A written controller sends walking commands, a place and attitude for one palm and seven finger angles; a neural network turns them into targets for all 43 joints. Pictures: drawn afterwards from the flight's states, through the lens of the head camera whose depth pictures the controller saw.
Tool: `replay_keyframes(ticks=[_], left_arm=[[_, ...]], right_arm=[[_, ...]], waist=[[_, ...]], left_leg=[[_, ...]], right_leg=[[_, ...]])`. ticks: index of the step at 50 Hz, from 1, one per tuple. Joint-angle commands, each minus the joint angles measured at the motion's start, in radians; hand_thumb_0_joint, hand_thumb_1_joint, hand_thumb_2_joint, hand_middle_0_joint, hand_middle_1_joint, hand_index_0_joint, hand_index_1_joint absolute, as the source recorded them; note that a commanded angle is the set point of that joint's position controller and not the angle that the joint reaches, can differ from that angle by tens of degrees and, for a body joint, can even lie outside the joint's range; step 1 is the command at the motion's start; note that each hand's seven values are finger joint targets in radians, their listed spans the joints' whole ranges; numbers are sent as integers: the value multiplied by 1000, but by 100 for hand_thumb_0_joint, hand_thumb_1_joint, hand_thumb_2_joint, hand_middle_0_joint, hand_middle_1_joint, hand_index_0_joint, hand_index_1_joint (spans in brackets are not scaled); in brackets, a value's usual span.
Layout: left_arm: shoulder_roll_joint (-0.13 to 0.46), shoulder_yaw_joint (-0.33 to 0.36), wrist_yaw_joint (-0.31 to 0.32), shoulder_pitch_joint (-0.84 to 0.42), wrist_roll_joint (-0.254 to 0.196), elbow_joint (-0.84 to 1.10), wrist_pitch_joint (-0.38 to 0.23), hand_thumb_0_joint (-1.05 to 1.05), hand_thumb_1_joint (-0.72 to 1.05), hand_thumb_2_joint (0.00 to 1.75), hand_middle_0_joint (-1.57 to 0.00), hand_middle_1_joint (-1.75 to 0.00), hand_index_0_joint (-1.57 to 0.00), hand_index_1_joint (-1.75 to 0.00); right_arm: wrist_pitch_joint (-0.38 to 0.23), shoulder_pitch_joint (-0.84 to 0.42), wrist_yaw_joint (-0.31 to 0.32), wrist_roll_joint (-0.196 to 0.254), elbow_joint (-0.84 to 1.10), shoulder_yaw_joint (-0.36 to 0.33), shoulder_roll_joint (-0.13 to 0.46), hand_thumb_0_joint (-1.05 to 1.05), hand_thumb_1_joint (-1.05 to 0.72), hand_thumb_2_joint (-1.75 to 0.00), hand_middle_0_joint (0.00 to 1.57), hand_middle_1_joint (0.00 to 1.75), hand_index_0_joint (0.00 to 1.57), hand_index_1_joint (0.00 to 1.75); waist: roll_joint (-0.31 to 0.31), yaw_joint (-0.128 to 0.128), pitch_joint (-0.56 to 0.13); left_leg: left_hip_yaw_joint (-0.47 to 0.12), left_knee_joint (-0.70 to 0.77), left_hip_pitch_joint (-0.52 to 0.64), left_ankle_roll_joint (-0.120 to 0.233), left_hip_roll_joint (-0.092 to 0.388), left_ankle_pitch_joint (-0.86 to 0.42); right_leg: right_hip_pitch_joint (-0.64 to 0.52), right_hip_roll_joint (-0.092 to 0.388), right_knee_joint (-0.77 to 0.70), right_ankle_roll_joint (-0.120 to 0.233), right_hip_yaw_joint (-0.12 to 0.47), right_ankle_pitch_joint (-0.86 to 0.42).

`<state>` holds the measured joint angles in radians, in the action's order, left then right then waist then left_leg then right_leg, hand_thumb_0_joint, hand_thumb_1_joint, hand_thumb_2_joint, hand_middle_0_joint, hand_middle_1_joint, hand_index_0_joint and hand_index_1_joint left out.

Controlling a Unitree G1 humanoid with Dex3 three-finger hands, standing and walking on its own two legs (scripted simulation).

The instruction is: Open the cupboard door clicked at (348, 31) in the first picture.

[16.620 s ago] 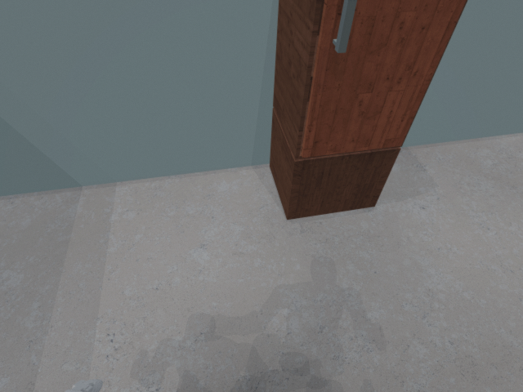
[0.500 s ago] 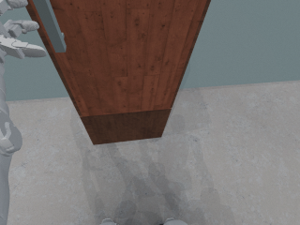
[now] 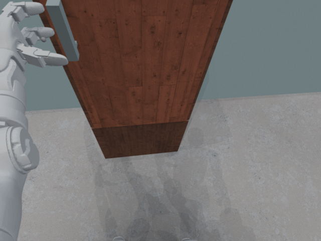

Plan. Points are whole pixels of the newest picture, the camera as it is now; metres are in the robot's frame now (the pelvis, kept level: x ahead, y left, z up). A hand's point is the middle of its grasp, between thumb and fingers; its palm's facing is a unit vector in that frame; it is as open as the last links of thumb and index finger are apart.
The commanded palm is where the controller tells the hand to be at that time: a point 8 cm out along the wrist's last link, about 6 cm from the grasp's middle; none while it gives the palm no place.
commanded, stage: slide the fingers in behind the handle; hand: left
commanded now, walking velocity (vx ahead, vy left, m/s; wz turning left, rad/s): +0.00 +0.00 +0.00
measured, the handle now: (66, 28) +0.58 +0.18 +0.18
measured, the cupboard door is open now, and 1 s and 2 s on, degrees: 0 0 0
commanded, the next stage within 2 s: close the thumb around the handle in 1.18 s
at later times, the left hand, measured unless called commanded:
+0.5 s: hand (49, 41) +0.52 +0.20 +0.18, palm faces +0.12 -0.99 -0.03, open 14.9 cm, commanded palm +0.51 +0.19 +0.18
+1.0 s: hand (76, 40) +0.53 +0.15 +0.19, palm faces +0.09 -1.00 -0.03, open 14.3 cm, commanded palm +0.51 +0.18 +0.18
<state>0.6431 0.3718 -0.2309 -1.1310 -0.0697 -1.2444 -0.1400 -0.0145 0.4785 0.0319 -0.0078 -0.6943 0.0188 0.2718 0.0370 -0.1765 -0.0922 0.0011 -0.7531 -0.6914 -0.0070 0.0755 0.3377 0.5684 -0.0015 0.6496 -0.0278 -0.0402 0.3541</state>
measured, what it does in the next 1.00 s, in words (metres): stands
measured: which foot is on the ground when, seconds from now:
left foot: down 0.00-1.00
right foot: down 0.00-1.00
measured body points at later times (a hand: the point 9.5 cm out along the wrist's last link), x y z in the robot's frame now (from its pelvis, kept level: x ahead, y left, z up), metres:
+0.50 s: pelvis +0.00 -0.01 +0.00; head +0.09 +0.01 +0.44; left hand +0.51 +0.25 +0.19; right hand +0.00 -0.28 -0.12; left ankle +0.01 +0.12 -0.71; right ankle -0.03 -0.14 -0.71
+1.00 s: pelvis -0.01 -0.01 +0.00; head +0.07 -0.01 +0.44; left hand +0.51 +0.20 +0.19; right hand +0.00 -0.27 -0.12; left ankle +0.01 +0.12 -0.71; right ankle -0.03 -0.14 -0.71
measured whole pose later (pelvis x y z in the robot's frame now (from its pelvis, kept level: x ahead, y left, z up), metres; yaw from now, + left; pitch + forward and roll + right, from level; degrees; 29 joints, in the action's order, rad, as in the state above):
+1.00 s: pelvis -0.01 -0.01 +0.00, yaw +2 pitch +15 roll -2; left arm 0.47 0.26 -0.05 -1.22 -0.07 -1.31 -0.17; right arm -0.11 0.41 0.01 -0.02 -0.73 0.02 0.27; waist 0.04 -0.16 -0.08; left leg -0.02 -0.76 -0.69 -0.02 0.05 0.32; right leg 0.58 0.02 0.71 -0.02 -0.06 0.38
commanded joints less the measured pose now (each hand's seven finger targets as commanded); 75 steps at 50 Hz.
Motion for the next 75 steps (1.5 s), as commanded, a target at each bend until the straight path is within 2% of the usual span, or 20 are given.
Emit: replay_keyframes(ticks=[1,3,5,9,13,29,31,38,41,44,46,52,55,57,59,61,64,66,72,75], left_arm=[[50,-74,-24,-582,-17,256,-75,0,-50,30,-30,-120,-30,-120],[56,-63,-17,-582,-21,224,-68,0,-50,30,-30,-120,-30,-120],[55,-62,-15,-605,-23,257,-76,0,-50,30,-30,-120,-30,-120],[-35,-125,-13,-616,-35,257,-74,0,-50,30,-30,-120,-30,-120],[-75,-157,-5,-639,-32,258,-67,0,-50,30,-30,-120,-30,-120],[-276,-275,36,-676,-64,336,-81,0,-50,30,-30,-120,-30,-120],[-230,-249,46,-688,-58,357,-87,0,-50,30,-30,-120,-30,-120],[-324,-309,88,-708,-42,331,-94,0,-50,30,-30,-120,-30,-120],[-230,-200,122,-706,-70,238,-70,0,-50,30,-30,-120,-30,-120],[-80,-103,167,-694,-20,190,-75,0,-50,30,-30,-120,-30,-120],[-110,-143,154,-682,17,178,-97,0,-50,30,-30,-120,-30,-120],[-32,-100,109,-683,4,157,-111,0,-50,30,-30,-120,-30,-120],[-57,-124,105,-688,10,180,-112,0,-50,30,-30,-120,-30,-120],[-31,-107,108,-690,12,184,-109,0,-50,30,-30,-120,-30,-120],[-78,-130,108,-680,2,191,-104,0,-50,30,-30,-120,-30,-120],[-14,-84,111,-677,2,185,-98,0,-50,30,-30,-120,-30,-120],[-54,-111,115,-682,4,214,-102,0,-50,30,-30,-120,-30,-120],[1,-76,121,-667,14,200,-99,0,-39,35,-31,-121,-31,-121],[-13,-89,121,-668,16,188,-98,0,-5,49,-33,-125,-33,-125],[-3,-75,121,-658,16,212,-107,0,12,56,-34,-127,-34,-127]], right_arm=[[-24,151,7,2,29,-68,182,0,-90,-90,20,30,20,30],[-28,151,6,2,22,-68,186,0,-90,-90,20,30,20,30],[-35,152,6,2,20,-70,186,0,-90,-90,20,30,20,30],[-43,141,4,1,17,-67,177,0,-90,-90,20,30,20,30],[-50,133,-1,3,8,-68,176,0,-90,-90,20,30,20,30],[-95,109,-18,0,-24,-71,161,0,-90,-90,20,30,20,30],[-98,107,-18,0,-28,-74,166,0,-90,-90,20,30,20,30],[-121,93,-20,1,-37,-71,157,0,-90,-90,20,30,20,30],[-120,93,-13,0,-46,-64,166,0,-90,-90,20,30,20,30],[-116,113,-12,-8,-29,-53,173,0,-90,-90,20,30,20,30],[-114,114,-19,-8,-15,-54,161,0,-90,-90,20,30,20,30],[-93,132,-9,0,4,-60,173,0,-90,-90,20,30,20,30],[-86,139,-11,-1,6,-61,166,0,-90,-90,20,30,20,30],[-81,152,-11,-2,-1,-65,170,0,-90,-90,20,30,20,30],[-80,156,-11,-3,2,-66,168,0,-90,-90,20,30,20,30],[-75,161,-8,-2,-8,-68,175,0,-90,-90,20,30,20,30],[-77,166,-12,-6,-4,-68,169,0,-90,-90,20,30,20,30],[-72,168,-13,-5,-8,-70,174,0,-90,-90,20,30,20,30],[-69,165,-14,-4,-3,-69,175,0,-90,-90,20,30,20,30],[-69,162,-16,-5,2,-71,173,0,-90,-90,20,30,20,30]], waist=[[181,-56,-395],[136,-59,-377],[156,-58,-423],[134,-73,-399],[175,-77,-401],[165,-89,-424],[165,-77,-454],[142,-93,-400],[92,-71,-374],[46,-55,-374],[55,-66,-361],[39,-72,-390],[108,-71,-394],[97,-69,-402],[92,-77,-390],[99,-65,-407],[103,-66,-397],[113,-63,-395],[87,-71,-371],[128,-58,-405]], left_leg=[[-57,35,527,22,-25,-430],[-53,37,492,27,-29,-386],[-54,30,521,27,-32,-427],[-56,25,514,29,-35,-421],[-61,22,532,24,-35,-413],[-78,11,599,23,-43,-459],[-78,15,594,20,-46,-459],[-87,27,583,18,-46,-379],[-79,44,516,14,-50,-324],[-56,52,416,29,-61,-293],[-52,43,416,31,-58,-297],[-38,41,384,37,-57,-268],[-41,40,409,33,-55,-272],[-44,42,409,33,-52,-268],[-44,44,420,36,-53,-274],[-44,47,413,33,-50,-270],[-43,50,418,35,-54,-281],[-41,51,416,32,-49,-272],[-40,60,399,33,-48,-254],[-41,51,437,29,-47,-300]], right_leg=[[79,-60,-53,36,-25,-331],[65,-58,-58,34,-23,-322],[54,-57,-49,35,-18,-357],[61,-56,-46,35,-23,-357],[90,-54,-42,37,-24,-343],[98,-59,-34,40,-35,-363],[79,-58,-28,40,-30,-374],[124,-55,-32,41,-35,-302],[96,-52,-39,40,-35,-277],[27,-43,-36,34,-17,-296],[53,-42,-32,32,-12,-298],[18,-45,-42,26,3,-306],[43,-46,-44,29,-2,-288],[44,-49,-47,29,-5,-275],[49,-51,-54,30,-11,-271],[40,-52,-56,29,-6,-270],[35,-53,-59,30,-11,-273],[42,-53,-62,30,-10,-264],[43,-54,-65,27,-11,-252],[42,-54,-55,33,-12,-279]])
